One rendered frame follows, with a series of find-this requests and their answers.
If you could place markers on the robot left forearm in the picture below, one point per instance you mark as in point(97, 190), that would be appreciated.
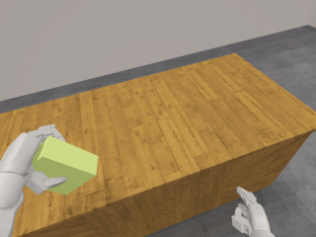
point(11, 199)

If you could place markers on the table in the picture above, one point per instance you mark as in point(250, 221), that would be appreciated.
point(170, 146)

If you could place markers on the sponge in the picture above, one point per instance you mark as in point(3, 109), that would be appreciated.
point(56, 158)

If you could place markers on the robot right hand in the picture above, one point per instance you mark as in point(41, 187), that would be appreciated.
point(255, 216)

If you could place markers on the robot left hand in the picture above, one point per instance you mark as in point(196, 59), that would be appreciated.
point(18, 158)

